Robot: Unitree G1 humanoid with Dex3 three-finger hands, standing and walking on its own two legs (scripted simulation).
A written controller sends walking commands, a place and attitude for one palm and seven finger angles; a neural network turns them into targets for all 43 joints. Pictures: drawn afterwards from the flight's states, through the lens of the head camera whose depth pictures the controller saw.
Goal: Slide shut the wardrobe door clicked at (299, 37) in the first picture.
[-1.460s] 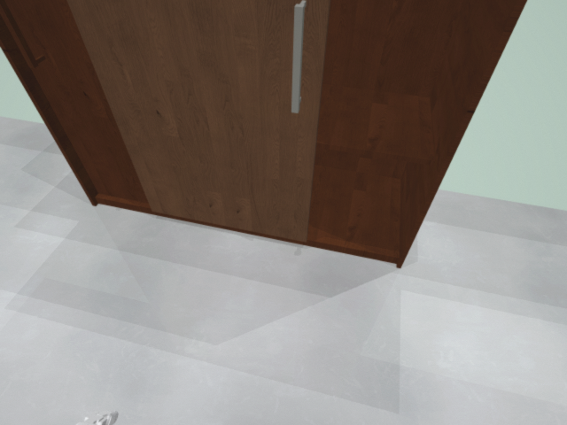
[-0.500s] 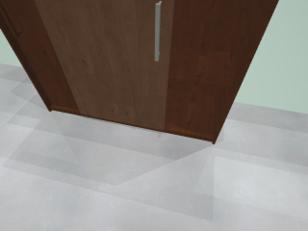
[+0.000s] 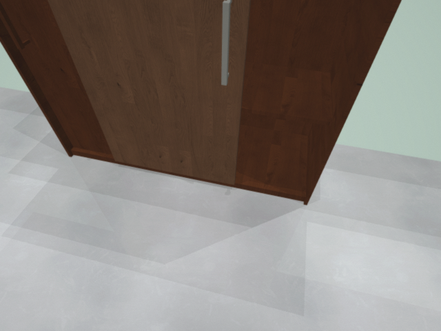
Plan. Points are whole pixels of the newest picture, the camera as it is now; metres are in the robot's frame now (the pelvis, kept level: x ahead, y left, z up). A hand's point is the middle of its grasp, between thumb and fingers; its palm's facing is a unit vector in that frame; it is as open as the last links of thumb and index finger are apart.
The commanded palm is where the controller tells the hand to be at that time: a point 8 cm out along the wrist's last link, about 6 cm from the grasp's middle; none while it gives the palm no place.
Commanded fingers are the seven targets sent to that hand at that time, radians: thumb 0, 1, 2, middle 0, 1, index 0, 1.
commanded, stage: turn to face it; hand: left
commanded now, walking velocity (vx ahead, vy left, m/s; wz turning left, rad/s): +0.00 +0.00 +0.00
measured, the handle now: (226, 44) +0.96 +0.04 +0.07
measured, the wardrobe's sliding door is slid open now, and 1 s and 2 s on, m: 0.40 0.40 0.40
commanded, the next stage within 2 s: take the last steps up to it in 0.48 s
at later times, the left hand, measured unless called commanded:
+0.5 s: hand out of the picture +0.07 +0.21 -0.17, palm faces -0.11 -0.96 -0.26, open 7.4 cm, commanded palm none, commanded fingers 0.00 0.90 0.90 -0.20 -0.30 -0.20 -0.30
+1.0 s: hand out of the picture +0.05 +0.24 -0.19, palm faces -0.11 -0.98 -0.16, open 7.4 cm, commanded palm none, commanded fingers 0.00 0.90 0.90 -0.20 -0.30 -0.20 -0.30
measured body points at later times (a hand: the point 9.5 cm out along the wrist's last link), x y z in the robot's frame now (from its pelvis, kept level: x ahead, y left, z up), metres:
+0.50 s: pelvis +0.00 +0.00 -0.01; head +0.01 +0.00 +0.44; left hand +0.08 +0.26 -0.15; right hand +0.04 -0.26 -0.15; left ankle +0.00 +0.13 -0.75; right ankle +0.00 -0.12 -0.75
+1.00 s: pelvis +0.06 +0.05 -0.01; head +0.06 +0.08 +0.44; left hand +0.06 +0.29 -0.18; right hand +0.03 -0.20 -0.15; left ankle +0.05 +0.13 -0.75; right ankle +0.00 -0.10 -0.72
